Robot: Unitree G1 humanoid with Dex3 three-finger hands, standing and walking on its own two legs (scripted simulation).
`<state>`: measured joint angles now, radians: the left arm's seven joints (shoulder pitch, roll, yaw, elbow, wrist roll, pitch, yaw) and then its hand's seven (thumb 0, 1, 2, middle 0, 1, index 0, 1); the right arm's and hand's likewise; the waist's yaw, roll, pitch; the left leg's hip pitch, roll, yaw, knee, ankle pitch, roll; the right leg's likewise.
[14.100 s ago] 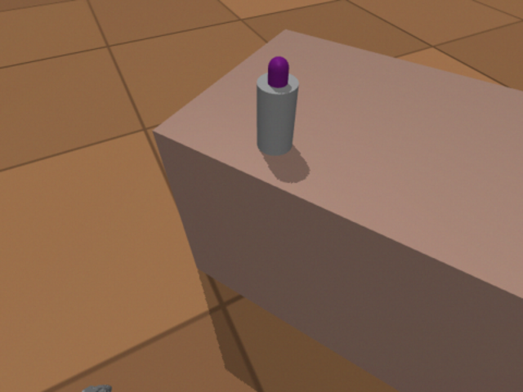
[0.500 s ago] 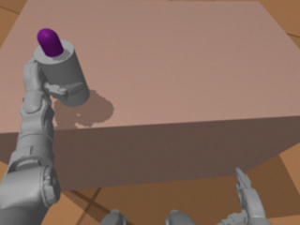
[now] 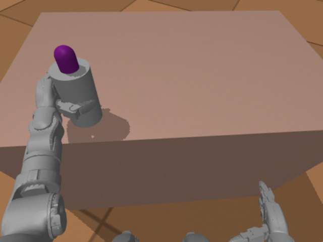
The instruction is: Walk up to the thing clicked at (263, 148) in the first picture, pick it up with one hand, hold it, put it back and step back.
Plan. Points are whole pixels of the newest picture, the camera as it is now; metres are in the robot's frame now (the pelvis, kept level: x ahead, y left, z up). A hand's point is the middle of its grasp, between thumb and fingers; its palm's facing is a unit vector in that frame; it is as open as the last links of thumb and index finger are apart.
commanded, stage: settle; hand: left
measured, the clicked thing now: (76, 87) +0.45 +0.19 +0.13
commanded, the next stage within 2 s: lift in 0.22 s
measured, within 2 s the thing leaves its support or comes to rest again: leaves its support in 0.10 s
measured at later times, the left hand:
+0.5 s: hand (66, 90) +0.41 +0.20 +0.15, palm faces +0.21 -0.98 -0.04, open 11.6 cm
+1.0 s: hand (48, 82) +0.35 +0.19 +0.23, palm faces +0.19 -0.98 -0.08, open 11.6 cm
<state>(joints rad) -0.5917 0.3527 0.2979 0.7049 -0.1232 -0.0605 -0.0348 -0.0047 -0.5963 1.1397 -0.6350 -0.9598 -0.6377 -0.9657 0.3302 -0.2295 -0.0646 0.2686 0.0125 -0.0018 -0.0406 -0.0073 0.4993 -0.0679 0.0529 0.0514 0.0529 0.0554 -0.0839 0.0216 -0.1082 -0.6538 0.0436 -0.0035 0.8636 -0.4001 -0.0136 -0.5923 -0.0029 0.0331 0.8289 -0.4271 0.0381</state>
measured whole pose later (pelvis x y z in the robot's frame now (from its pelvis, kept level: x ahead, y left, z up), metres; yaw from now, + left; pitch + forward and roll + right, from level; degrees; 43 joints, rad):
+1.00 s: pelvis -0.02 +0.00 +0.02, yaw +1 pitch +0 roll -1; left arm -0.47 0.31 0.24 0.21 -0.17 0.35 0.01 -0.01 -0.61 1.16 -0.61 -1.01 -0.61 -1.01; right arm 0.30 -0.21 -0.06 0.49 0.03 -0.19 -0.10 -0.01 0.53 -0.06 0.05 0.05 0.05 0.05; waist -0.02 0.07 -0.08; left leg -0.40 0.03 -0.01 0.71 -0.31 -0.01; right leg -0.34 -0.02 0.02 0.68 -0.35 0.04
